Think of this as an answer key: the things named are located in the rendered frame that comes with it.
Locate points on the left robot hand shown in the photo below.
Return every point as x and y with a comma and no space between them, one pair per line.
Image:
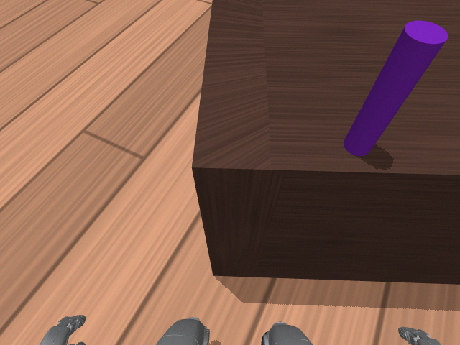
59,334

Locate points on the right robot hand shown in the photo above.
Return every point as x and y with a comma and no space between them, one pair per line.
416,337

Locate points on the can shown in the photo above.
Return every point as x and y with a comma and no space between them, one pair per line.
415,49

